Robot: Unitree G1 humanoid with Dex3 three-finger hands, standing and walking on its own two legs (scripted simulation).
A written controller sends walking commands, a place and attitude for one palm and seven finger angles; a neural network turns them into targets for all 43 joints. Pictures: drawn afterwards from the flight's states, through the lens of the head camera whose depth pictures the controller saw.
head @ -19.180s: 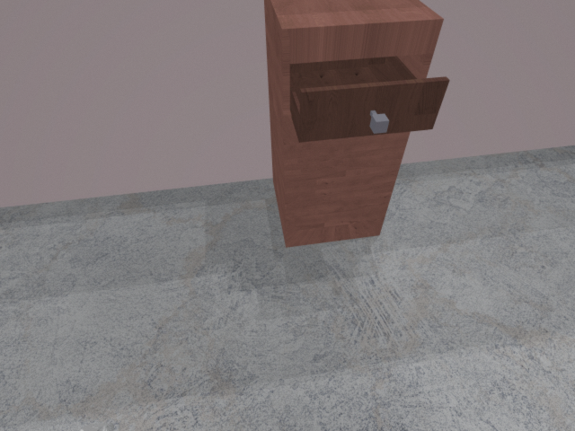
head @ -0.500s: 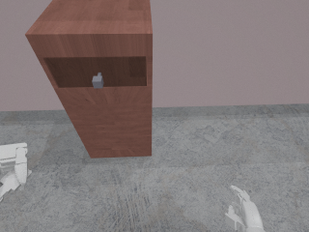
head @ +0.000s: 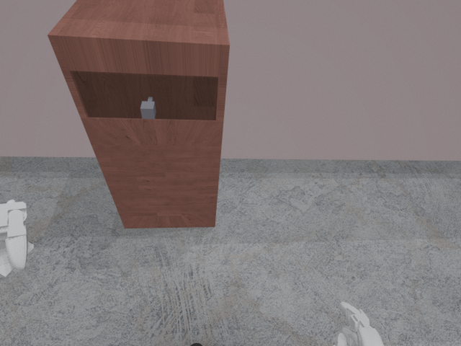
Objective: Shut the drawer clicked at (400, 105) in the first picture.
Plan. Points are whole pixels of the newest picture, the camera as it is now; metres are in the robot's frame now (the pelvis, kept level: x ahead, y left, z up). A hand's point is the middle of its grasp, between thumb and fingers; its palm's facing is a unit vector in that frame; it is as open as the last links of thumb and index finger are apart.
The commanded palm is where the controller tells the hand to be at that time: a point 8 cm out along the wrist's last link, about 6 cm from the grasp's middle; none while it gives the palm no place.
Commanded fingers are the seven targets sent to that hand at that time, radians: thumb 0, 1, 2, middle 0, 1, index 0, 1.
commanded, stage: step back with the hand held close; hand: left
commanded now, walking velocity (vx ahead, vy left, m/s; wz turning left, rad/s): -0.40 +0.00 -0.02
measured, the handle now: (149, 106) +0.72 +0.25 -0.02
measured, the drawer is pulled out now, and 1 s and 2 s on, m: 0.00 0.00 0.00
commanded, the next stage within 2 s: stop stepping back and stand still in 0.22 s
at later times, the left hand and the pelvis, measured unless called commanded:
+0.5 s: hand (4, 329) +0.12 +0.23 +0.17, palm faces +0.35 -0.84 -0.42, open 3.2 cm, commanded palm +0.08 +0.27 +0.18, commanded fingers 0.00 0.90 0.90 -1.40 -1.60 -1.40 -1.60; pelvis -0.07 +0.00 -0.01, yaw -3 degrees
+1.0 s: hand out of the picture +0.08 +0.25 +0.16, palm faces +0.38 -0.83 -0.40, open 3.3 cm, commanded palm +0.03 +0.28 +0.18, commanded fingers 0.00 0.90 0.90 -1.40 -1.60 -1.40 -1.60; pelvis -0.11 +0.01 +0.01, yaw -2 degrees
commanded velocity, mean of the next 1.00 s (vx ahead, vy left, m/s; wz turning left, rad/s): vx -0.10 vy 0.00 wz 0.02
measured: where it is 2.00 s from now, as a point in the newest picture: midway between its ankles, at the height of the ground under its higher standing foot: outside the picture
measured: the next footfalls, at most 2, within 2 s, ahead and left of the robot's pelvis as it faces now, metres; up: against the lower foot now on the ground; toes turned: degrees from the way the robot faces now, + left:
right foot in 0.10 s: -0.09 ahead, -0.11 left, +0.00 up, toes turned -2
left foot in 0.50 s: -0.02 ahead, +0.11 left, +0.00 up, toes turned -3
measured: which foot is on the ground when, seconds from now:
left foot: down 0.00-0.34, up 0.36-0.48, down 0.50-1.00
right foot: up 0.00-0.08, down 0.10-1.00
